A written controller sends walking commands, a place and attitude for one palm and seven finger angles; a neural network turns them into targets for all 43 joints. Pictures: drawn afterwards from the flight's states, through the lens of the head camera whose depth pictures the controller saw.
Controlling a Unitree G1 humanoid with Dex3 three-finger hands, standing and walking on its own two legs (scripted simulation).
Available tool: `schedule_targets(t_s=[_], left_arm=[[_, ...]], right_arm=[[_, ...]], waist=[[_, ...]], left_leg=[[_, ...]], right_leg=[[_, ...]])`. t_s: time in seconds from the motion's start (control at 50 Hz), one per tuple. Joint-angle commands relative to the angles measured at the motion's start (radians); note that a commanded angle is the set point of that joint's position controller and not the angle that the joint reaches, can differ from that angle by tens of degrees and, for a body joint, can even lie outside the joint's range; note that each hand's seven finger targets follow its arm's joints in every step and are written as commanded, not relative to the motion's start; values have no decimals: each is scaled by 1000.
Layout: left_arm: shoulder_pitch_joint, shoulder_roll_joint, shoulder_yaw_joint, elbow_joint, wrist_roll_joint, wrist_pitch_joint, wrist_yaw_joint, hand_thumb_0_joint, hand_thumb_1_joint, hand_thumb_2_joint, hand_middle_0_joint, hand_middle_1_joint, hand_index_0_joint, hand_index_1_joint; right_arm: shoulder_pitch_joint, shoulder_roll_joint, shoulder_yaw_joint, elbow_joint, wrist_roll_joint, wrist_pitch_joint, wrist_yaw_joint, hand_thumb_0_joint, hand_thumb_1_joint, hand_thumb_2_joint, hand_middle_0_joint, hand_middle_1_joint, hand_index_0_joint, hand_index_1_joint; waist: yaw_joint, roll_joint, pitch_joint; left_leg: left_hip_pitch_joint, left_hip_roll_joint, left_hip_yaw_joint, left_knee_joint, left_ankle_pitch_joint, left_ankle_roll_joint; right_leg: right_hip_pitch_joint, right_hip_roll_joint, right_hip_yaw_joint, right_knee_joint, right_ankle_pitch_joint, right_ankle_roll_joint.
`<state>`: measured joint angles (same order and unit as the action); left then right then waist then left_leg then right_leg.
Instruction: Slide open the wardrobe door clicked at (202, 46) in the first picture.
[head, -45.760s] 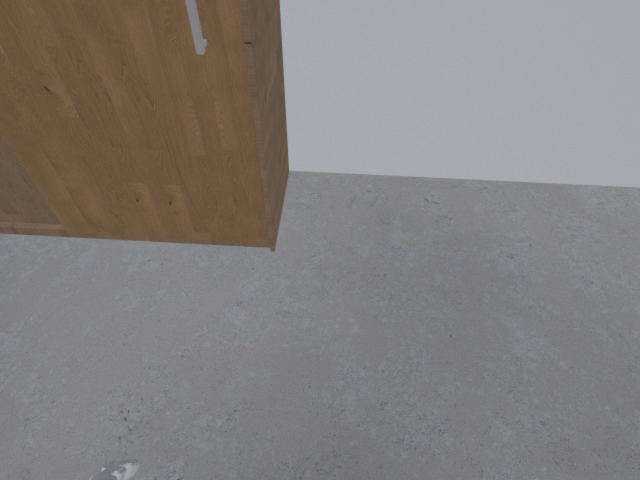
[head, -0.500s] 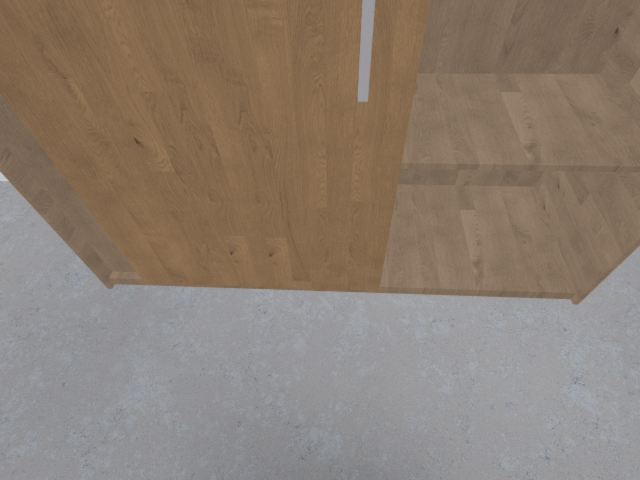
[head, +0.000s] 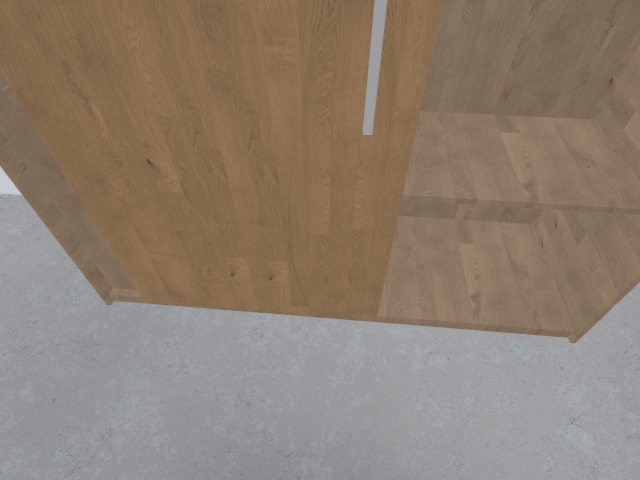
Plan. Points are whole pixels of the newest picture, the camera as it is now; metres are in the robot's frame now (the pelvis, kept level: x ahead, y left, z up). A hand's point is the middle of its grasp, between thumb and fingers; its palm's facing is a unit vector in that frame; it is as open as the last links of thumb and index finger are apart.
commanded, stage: let the arm hang, fingers relaxed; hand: right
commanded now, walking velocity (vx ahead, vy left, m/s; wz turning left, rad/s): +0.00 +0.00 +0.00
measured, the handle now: (375, 46) +0.73 -0.04 +0.21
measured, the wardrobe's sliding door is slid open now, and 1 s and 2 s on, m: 0.68 0.68 0.68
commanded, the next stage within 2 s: look to check the result in 0.10 s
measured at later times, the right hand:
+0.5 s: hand out of the picture +0.01 -0.19 -0.18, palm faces +0.00 +0.98 -0.20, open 7.4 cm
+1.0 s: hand out of the picture +0.03 -0.19 -0.18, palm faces -0.01 +0.98 -0.20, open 7.4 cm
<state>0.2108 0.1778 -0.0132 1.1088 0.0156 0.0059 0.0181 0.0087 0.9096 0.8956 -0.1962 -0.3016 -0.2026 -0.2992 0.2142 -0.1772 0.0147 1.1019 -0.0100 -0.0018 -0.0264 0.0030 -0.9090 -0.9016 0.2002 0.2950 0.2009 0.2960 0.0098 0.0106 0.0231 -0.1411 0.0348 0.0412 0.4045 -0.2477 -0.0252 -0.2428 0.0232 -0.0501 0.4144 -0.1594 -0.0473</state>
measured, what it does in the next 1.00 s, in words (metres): stands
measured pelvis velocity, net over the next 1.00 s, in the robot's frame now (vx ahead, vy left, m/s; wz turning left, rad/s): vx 0.02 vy -0.01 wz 0.00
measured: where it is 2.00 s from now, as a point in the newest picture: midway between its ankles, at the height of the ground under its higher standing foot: outside the picture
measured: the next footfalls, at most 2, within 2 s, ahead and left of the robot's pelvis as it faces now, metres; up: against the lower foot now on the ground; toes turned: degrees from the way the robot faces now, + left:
none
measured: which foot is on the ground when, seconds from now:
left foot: down 0.00-1.00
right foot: down 0.00-1.00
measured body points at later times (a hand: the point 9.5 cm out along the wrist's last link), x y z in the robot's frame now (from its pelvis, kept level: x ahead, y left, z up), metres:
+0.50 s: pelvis +0.01 -0.01 +0.00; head +0.03 -0.01 +0.45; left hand +0.03 +0.22 -0.16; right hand +0.01 -0.24 -0.16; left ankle -0.02 +0.13 -0.74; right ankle +0.04 -0.09 -0.74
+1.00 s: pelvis +0.02 -0.01 +0.00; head +0.04 -0.01 +0.45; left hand +0.04 +0.23 -0.15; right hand +0.03 -0.24 -0.16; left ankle -0.02 +0.13 -0.74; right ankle +0.04 -0.09 -0.74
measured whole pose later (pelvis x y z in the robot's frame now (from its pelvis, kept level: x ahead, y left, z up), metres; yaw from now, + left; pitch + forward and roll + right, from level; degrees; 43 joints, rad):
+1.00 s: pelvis +0.02 -0.01 +0.00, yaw +0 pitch -1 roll +0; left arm 0.21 0.19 -0.01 1.13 0.01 0.00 0.03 0.01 0.91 0.90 -0.20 -0.30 -0.20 -0.30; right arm 0.23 -0.19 0.01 1.14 -0.01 0.00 -0.02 0.00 -0.90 -0.90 0.20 0.29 0.20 0.30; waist 0.01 0.01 0.05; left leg -0.09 0.05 0.04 0.36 -0.25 -0.04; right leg -0.20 0.04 -0.06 0.38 -0.17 -0.06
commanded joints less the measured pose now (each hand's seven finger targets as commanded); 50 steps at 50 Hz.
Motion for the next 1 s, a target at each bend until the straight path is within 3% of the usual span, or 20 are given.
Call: schedule_targets(t_s=[0.0, 0.16, 0.4, 0.74, 0.98], left_arm=[[35, 121, 26, -29, 3, -17, 9, 0, 900, 900, -200, -300, -200, -300], [47, 120, 29, -19, 0, -22, 14, 0, 900, 900, -200, -300, -200, -300], [50, 126, 31, -11, -1, -19, 17, 0, 900, 900, -200, -300, -200, -300], [33, 136, 32, -12, -2, -26, 16, 0, 900, 900, -200, -300, -200, -300], [21, 153, 34, -10, -1, -25, 16, 0, 900, 900, -200, -300, -200, -300]], right_arm=[[80, -117, -27, -10, -3, -9, -1, 0, -900, -900, 200, 300, 200, 300], [90, -110, -29, 3, -2, -13, -3, 0, -900, -900, 200, 300, 200, 300], [103, -109, -27, 21, -3, -8, -4, 0, -900, -900, 200, 300, 200, 300], [89, -123, -28, 17, -3, -15, -3, 0, -900, -900, 200, 300, 200, 300], [70, -134, -30, 15, -2, -13, 0, 0, -900, -900, 200, 300, 200, 300]], waist=[[-7, -49, 21], [-5, -14, -8], [-3, -17, 32], [-4, -8, 10], [-4, -18, 19]], left_leg=[[-46, 71, -71, -87, 20, 38], [-25, 77, -67, -89, 64, 36], [-37, 73, -66, -97, 27, 37], [-16, 83, -69, -106, 77, 38], [-16, 80, -67, -112, 56, 39]], right_leg=[[26, -123, 138, -107, 24, 12], [70, -126, 132, -88, 109, 7], [63, -127, 137, -115, 40, 5], [89, -125, 128, -101, 120, 4], [92, -127, 135, -117, 93, 6]])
